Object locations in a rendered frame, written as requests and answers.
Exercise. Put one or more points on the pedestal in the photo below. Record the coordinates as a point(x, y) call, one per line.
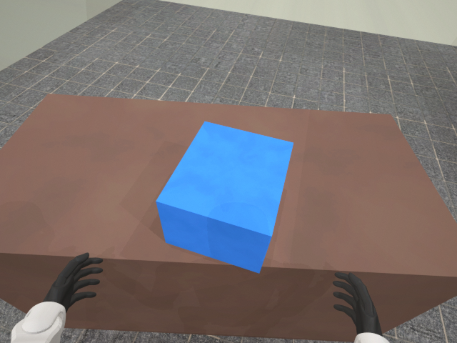
point(83, 173)

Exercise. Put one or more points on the right robot hand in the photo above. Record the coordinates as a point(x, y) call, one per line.
point(364, 313)

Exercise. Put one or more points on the robot left forearm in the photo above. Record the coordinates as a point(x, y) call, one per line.
point(44, 323)

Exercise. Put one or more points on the carton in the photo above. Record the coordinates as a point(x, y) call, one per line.
point(222, 199)

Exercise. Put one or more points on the left robot hand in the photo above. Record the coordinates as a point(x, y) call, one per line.
point(63, 289)

